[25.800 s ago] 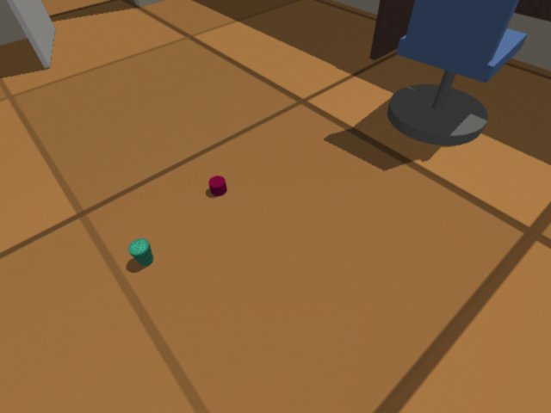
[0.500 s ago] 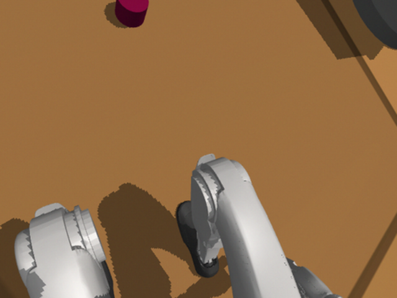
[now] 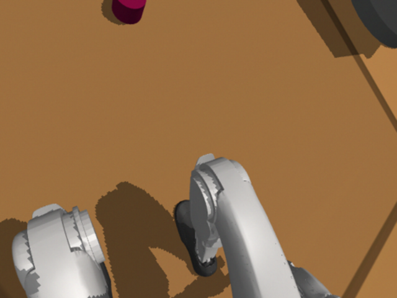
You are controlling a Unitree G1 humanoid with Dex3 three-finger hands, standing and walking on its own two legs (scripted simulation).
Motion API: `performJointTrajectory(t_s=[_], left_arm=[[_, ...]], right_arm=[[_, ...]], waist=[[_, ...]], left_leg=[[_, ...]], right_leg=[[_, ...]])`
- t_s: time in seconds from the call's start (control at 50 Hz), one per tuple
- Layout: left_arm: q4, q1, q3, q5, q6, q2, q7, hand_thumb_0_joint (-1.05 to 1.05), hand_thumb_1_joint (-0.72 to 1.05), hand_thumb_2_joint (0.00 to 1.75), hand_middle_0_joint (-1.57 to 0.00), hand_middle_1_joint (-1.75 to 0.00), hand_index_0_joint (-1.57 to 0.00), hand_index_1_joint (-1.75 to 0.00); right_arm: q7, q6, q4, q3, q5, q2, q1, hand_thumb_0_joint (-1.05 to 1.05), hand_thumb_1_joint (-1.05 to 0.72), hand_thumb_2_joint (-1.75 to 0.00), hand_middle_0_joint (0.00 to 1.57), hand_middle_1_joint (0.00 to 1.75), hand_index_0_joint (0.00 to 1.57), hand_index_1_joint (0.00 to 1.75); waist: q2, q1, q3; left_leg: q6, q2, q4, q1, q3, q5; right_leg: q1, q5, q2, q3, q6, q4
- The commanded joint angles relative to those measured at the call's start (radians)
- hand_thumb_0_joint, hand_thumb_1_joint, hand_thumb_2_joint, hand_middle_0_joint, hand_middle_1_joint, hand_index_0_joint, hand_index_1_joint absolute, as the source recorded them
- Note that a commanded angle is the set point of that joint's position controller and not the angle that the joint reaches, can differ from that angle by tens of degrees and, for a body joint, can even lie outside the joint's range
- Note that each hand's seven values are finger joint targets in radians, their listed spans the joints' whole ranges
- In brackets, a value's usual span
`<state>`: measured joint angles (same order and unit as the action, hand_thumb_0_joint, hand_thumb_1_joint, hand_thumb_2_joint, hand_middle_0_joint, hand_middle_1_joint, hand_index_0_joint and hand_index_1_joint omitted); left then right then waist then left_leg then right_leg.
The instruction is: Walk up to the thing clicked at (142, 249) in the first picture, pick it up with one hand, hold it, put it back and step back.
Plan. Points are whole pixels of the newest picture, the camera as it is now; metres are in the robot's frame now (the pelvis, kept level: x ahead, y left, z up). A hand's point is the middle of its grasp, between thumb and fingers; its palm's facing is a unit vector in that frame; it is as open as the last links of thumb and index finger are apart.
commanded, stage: open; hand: left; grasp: from above
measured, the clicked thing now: out of the picture +0.46 +0.33 -0.25
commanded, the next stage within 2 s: withdraw in 0.14 s
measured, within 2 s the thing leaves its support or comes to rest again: neither
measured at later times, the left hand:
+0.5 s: hand out of the picture +0.47 +0.34 -0.19, palm faces -0.36 -0.11 -0.93, open 13.9 cm
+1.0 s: hand out of the picture +0.44 +0.35 -0.04, palm faces -0.48 -0.10 -0.87, open 13.9 cm
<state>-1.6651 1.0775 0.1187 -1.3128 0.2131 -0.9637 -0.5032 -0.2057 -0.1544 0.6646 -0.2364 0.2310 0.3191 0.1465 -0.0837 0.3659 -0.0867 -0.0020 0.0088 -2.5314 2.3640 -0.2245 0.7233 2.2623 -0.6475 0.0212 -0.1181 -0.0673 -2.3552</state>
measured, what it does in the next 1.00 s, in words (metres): rises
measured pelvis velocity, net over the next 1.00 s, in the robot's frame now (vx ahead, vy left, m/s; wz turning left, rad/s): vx -0.01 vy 0.00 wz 0.10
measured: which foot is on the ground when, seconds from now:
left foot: down 0.00-1.00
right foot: down 0.00-1.00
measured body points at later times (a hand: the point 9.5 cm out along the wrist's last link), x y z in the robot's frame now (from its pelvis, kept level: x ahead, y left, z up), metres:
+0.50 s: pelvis +0.00 +0.00 +0.00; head +0.26 +0.12 +0.36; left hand +0.48 +0.35 -0.13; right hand +0.06 -0.27 -0.07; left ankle +0.06 +0.12 -0.27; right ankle +0.12 -0.13 -0.27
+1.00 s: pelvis -0.01 +0.00 +0.08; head +0.20 +0.09 +0.46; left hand +0.46 +0.35 +0.01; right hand +0.09 -0.28 -0.01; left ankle +0.06 +0.12 -0.27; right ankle +0.12 -0.13 -0.27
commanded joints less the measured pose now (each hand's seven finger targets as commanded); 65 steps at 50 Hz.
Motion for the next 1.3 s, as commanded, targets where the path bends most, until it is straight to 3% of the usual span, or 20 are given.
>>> performJointTrajectory(t_s=[0.0, 0.1, 0.16, 0.18, 0.22, 0.26, 0.3, 0.38, 0.42, 0.48, 0.56, 0.62, 0.7, 0.82, 0.88, 0.9, 1.04, 1.12, 1.18, 1.28], left_arm=[[0.155, 0.268, 0.046, 0.011, 0.002, -0.258, -0.027, 0.00, -0.48, 1.05, -0.08, -1.13, -0.09, -1.12], [0.125, 0.263, 0.016, 0.015, 0.011, -0.214, -0.009, 0.00, -0.46, 1.07, -0.09, -1.16, -0.10, -1.15], [0.168, 0.267, 0.028, 0.017, 0.019, -0.249, -0.011, 0.00, -0.45, 1.09, -0.09, -1.17, -0.11, -1.16], [0.163, 0.273, 0.000, 0.020, 0.022, -0.211, -0.006, 0.00, -0.45, 1.08, -0.09, -1.16, -0.10, -1.14], [0.148, 0.246, 0.030, 0.010, 0.021, -0.238, -0.007, 0.00, -0.44, 1.08, -0.09, -1.17, -0.11, -1.15], [0.171, 0.270, 0.024, 0.006, 0.032, -0.240, -0.018, 0.00, -0.56, 1.00, -0.06, -1.05, -0.07, -1.04], [0.176, 0.260, 0.059, 0.002, 0.024, -0.273, -0.028, 0.00, -0.56, 1.00, -0.06, -1.05, -0.07, -1.04], [0.281, 0.248, 0.040, 0.014, 0.002, -0.246, -0.024, 0.00, -0.57, 1.00, -0.06, -1.04, -0.07, -1.04], [0.376, 0.250, 0.074, 0.026, -0.019, -0.269, -0.018, 0.00, -0.57, 1.01, -0.06, -1.03, -0.06, -1.03], [0.442, 0.209, 0.054, 0.051, -0.061, -0.206, 0.030, 0.00, -0.58, 1.02, -0.07, -1.03, -0.06, -1.03], [0.620, 0.201, 0.051, 0.098, -0.106, -0.192, 0.129, 0.00, -0.58, 1.02, -0.07, -1.01, -0.06, -1.02], [0.608, 0.230, -0.025, 0.141, -0.126, -0.082, 0.236, 0.00, -0.59, 1.04, -0.07, -1.01, -0.06, -1.03], [0.577, 0.175, -0.088, 0.175, -0.113, -0.004, 0.372, 0.00, -0.56, 1.02, -0.10, -1.01, -0.08, -1.02], [0.566, 0.197, -0.093, 0.194, -0.034, -0.027, 0.462, 0.00, -0.51, 0.99, -0.14, -0.97, -0.12, -0.98], [0.562, 0.249, -0.082, 0.169, 0.018, -0.070, 0.436, 0.00, -0.49, 0.98, -0.15, -0.95, -0.13, -0.96], [0.543, 0.251, -0.096, 0.165, 0.032, -0.045, 0.418, 0.00, -0.49, 0.97, -0.15, -0.95, -0.13, -0.96], [0.382, 0.361, -0.110, 0.073, 0.051, -0.047, 0.253, 0.00, -0.45, 0.94, -0.18, -0.92, -0.17, -0.93], [0.335, 0.436, -0.049, 0.029, 0.038, -0.143, 0.172, 0.00, -0.45, 0.94, -0.18, -0.92, -0.17, -0.93], [0.353, 0.435, 0.005, 0.007, 0.022, -0.220, 0.134, 0.00, -0.44, 0.93, -0.18, -0.92, -0.17, -0.92], [0.452, 0.358, 0.068, 0.033, -0.025, -0.269, 0.139, 0.00, -0.42, 0.91, -0.18, -0.91, -0.18, -0.91]], right_arm=[[0.015, 0.010, 0.003, 0.111, -0.004, 0.325, 0.206, 0.00, -0.90, -0.90, 0.20, 0.30, 0.20, 0.30], [0.011, 0.014, -0.006, 0.108, -0.003, 0.313, 0.200, 0.00, -0.90, -0.90, 0.20, 0.30, 0.20, 0.30], [0.016, 0.016, -0.005, 0.112, -0.007, 0.318, 0.201, 0.00, -0.90, -0.90, 0.20, 0.30, 0.20, 0.30], [0.016, 0.015, -0.010, 0.110, -0.009, 0.320, 0.189, 0.00, -0.90, -0.90, 0.20, 0.30, 0.20, 0.30], [0.017, 0.017, -0.004, 0.118, -0.008, 0.327, 0.212, 0.00, -0.89, -0.90, 0.20, 0.30, 0.20, 0.30], [0.020, 0.021, -0.007, 0.114, -0.007, 0.321, 0.201, 0.00, -0.92, -0.90, 0.20, 0.30, 0.20, 0.30], [0.016, 0.021, -0.001, 0.116, -0.005, 0.322, 0.218, 0.00, -0.92, -0.90, 0.20, 0.30, 0.20, 0.30], [0.009, 0.024, 0.007, 0.129, -0.014, 0.295, 0.209, 0.00, -0.92, -0.91, 0.20, 0.30, 0.20, 0.30], [0.010, 0.033, 0.007, 0.157, -0.027, 0.301, 0.210, 0.00, -0.92, -0.91, 0.20, 0.30, 0.20, 0.30], [-0.001, 0.051, 0.011, 0.196, -0.056, 0.280, 0.212, 0.00, -0.92, -0.91, 0.20, 0.30, 0.20, 0.30], [0.005, 0.098, 0.003, 0.249, -0.104, 0.271, 0.242, 0.00, -0.92, -0.91, 0.20, 0.30, 0.20, 0.30], [0.022, 0.140, 0.007, 0.265, -0.129, 0.240, 0.255, 0.00, -0.92, -0.91, 0.20, 0.30, 0.20, 0.30], [0.067, 0.175, -0.012, 0.267, -0.146, 0.239, 0.262, 0.00, -0.92, -0.91, 0.20, 0.30, 0.20, 0.30], [0.115, 0.193, -0.050, 0.242, -0.156, 0.217, 0.238, 0.00, -0.92, -0.91, 0.20, 0.30, 0.20, 0.30], [0.131, 0.193, -0.050, 0.221, -0.154, 0.211, 0.227, 0.00, -0.91, -0.91, 0.20, 0.30, 0.20, 0.30], [0.134, 0.193, -0.047, 0.216, -0.153, 0.205, 0.218, 0.00, -0.91, -0.91, 0.20, 0.30, 0.20, 0.30], [0.127, 0.186, -0.019, 0.191, -0.123, 0.221, 0.218, 0.00, -0.91, -0.90, 0.20, 0.30, 0.20, 0.30], [0.114, 0.164, -0.009, 0.182, -0.101, 0.239, 0.243, 0.00, -0.91, -0.90, 0.20, 0.30, 0.20, 0.30], [0.105, 0.152, -0.027, 0.181, -0.094, 0.243, 0.244, 0.00, -0.91, -0.90, 0.20, 0.30, 0.20, 0.30], [0.099, 0.142, -0.039, 0.208, -0.109, 0.244, 0.267, 0.00, -0.91, -0.90, 0.20, 0.30, 0.20, 0.30]], waist=[[0.515, 0.020, 0.645], [0.466, 0.043, 0.621], [0.490, 0.021, 0.655], [0.484, 0.021, 0.631], [0.470, 0.034, 0.631], [0.505, 0.019, 0.658], [0.500, 0.015, 0.665], [0.586, -0.024, 0.760], [0.627, -0.061, 0.822], [0.624, -0.093, 0.849], [0.596, -0.130, 0.969], [0.469, -0.086, 0.853], [0.333, -0.077, 0.726], [0.239, -0.090, 0.695], [0.285, -0.104, 0.706], [0.320, -0.105, 0.703], [0.387, -0.060, 0.714], [0.451, -0.048, 0.756], [0.520, -0.068, 0.822], [0.553, -0.107, 0.960]], left_leg=[[0.003, 0.007, 0.292, -0.539, 0.102, -0.258], [-0.010, 0.005, 0.269, -0.485, 0.115, -0.221], [-0.005, 0.005, 0.279, -0.515, 0.111, -0.232], [0.000, 0.004, 0.281, -0.512, 0.106, -0.222], [-0.001, 0.006, 0.271, -0.524, 0.107, -0.244], [0.002, 0.005, 0.276, -0.531, 0.107, -0.252], [0.000, 0.005, 0.277, -0.543, 0.110, -0.272], [0.004, 0.004, 0.294, -0.595, 0.126, -0.294], [0.010, 0.001, 0.312, -0.638, 0.130, -0.324], [0.008, 0.000, 0.344, -0.659, 0.141, -0.318], [-0.001, -0.010, 0.415, -0.711, 0.164, -0.330], [-0.015, -0.014, 0.456, -0.637, 0.165, -0.250], [-0.022, -0.020, 0.482, -0.581, 0.159, -0.204], [-0.028, -0.022, 0.504, -0.552, 0.175, -0.161], [-0.023, -0.026, 0.514, -0.555, 0.177, -0.155], [-0.019, -0.021, 0.528, -0.585, 0.171, -0.150], [-0.017, -0.023, 0.511, -0.609, 0.155, -0.138], [-0.010, -0.025, 0.479, -0.639, 0.151, -0.171], [-0.007, -0.027, 0.468, -0.662, 0.162, -0.184], [-0.013, -0.028, 0.467, -0.693, 0.181, -0.216]], right_leg=[[-0.325, 0.244, 0.036, -0.122, 0.097, 0.176], [-0.345, 0.230, 0.040, -0.114, 0.091, 0.186], [-0.347, 0.229, 0.038, -0.120, 0.094, 0.189], [-0.310, 0.216, 0.036, -0.124, 0.099, 0.186], [-0.327, 0.237, 0.036, -0.123, 0.093, 0.187], [-0.336, 0.240, 0.037, -0.123, 0.099, 0.183], [-0.345, 0.259, 0.035, -0.123, 0.095, 0.178], [-0.358, 0.279, 0.034, -0.107, 0.098, 0.172], [-0.334, 0.289, 0.028, -0.104, 0.105, 0.171], [-0.316, 0.276, 0.023, -0.084, 0.110, 0.189], [-0.396, 0.286, 0.015, -0.048, 0.113, 0.259], [-0.395, 0.220, 0.020, -0.034, 0.114, 0.330], [-0.396, 0.158, 0.011, -0.020, 0.119, 0.404], [-0.442, 0.106, 0.005, 0.001, 0.115, 0.452], [-0.424, 0.101, 0.001, 0.004, 0.116, 0.439], [-0.400, 0.107, 0.000, 0.001, 0.114, 0.426], [-0.319, 0.123, 0.005, -0.024, 0.112, 0.361], [-0.309, 0.153, -0.003, -0.038, 0.109, 0.316], [-0.317, 0.160, -0.004, -0.038, 0.110, 0.291], [-0.383, 0.186, -0.007, -0.026, 0.108, 0.296]])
